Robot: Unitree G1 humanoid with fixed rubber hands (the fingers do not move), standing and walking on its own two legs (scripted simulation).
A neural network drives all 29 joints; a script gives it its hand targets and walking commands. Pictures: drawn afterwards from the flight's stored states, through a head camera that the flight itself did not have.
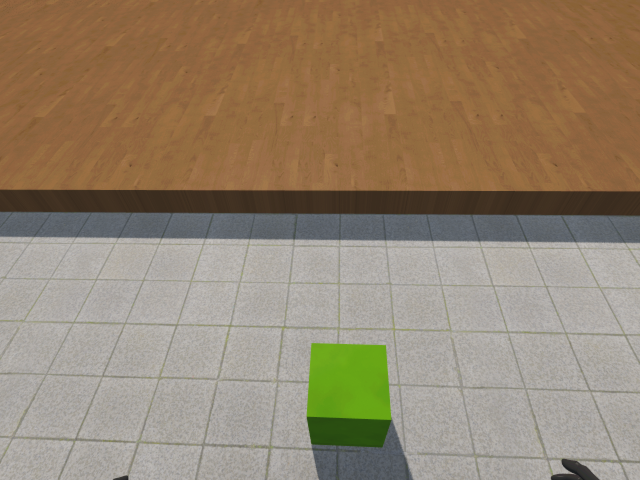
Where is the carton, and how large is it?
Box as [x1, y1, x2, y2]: [307, 343, 390, 446]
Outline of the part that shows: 311,343 307,402 307,421 311,443 382,446 390,422 385,345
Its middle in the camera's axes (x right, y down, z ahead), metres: +0.08 +0.45 +1.12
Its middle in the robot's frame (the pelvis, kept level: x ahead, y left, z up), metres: +0.47 -0.04 -0.66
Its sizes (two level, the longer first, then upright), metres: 0.210 0.200 0.250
